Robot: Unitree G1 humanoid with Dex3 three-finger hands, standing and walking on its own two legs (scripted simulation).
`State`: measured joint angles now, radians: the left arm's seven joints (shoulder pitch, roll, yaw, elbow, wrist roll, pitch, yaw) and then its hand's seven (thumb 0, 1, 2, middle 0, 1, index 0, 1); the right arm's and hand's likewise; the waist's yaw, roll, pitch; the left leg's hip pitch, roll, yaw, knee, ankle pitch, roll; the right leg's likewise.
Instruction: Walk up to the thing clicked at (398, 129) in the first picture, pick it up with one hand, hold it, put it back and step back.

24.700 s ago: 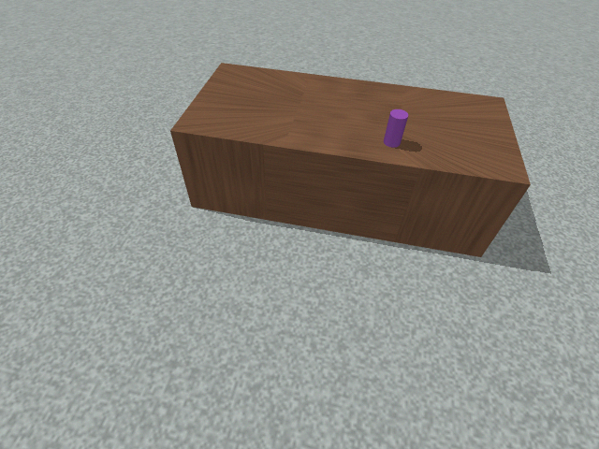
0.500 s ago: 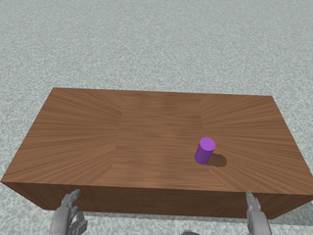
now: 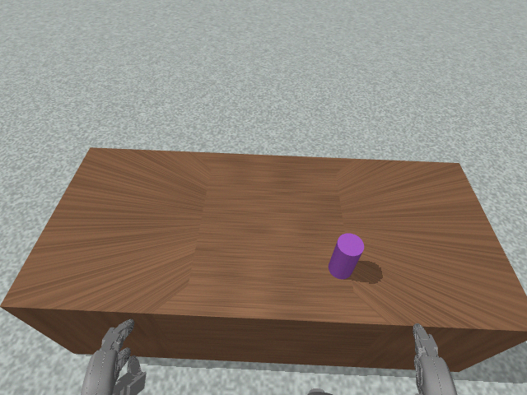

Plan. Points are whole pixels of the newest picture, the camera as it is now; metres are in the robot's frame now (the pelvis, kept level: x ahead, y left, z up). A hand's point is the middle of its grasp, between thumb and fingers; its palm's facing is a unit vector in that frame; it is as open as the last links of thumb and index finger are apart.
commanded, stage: home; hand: right
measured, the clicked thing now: (345, 257) +0.48 -0.19 -0.25
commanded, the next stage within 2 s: stand in 0.46 s
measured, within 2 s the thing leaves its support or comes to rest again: neither
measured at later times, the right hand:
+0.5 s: hand out of the picture +0.16 -0.17 -0.06, palm faces +0.12 +0.95 -0.28, open 17.5 cm
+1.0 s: hand out of the picture +0.09 -0.25 -0.12, palm faces -0.07 +0.93 -0.37, open 9.5 cm
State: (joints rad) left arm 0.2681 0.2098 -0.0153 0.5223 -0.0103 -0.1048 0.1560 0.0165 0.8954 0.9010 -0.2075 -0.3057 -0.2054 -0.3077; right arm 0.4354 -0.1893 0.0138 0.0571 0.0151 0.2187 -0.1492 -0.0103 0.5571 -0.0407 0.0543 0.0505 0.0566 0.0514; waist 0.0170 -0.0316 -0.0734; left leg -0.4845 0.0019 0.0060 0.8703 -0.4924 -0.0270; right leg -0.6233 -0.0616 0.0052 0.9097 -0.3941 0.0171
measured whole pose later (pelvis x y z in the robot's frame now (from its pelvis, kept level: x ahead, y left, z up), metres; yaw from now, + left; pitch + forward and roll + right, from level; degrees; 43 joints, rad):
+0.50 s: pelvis -0.01 +0.01 +0.00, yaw +0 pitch +5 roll +1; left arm 0.27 0.22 -0.01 0.53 -0.01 -0.11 0.17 0.02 0.90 0.90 -0.21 -0.31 -0.21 -0.31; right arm 0.44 -0.19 0.01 0.07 0.02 0.22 -0.14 -0.01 0.55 -0.04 0.05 0.05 0.06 0.05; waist 0.02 -0.03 -0.07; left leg -0.50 0.00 0.01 0.90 -0.49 -0.01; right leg -0.63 -0.06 0.01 0.91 -0.37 0.03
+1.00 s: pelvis +0.01 -0.01 +0.02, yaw +1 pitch +0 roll +0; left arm 0.21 0.34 0.04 0.94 0.05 -0.01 -0.01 0.01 0.90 0.90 -0.20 -0.30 -0.20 -0.30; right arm 0.27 -0.34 -0.02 0.83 -0.04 -0.01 -0.02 0.00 -0.51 -0.81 0.20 0.29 0.20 0.29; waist 0.01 0.00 0.03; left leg -0.27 0.03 -0.04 0.69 -0.42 -0.04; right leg -0.37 -0.03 -0.05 0.70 -0.32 0.00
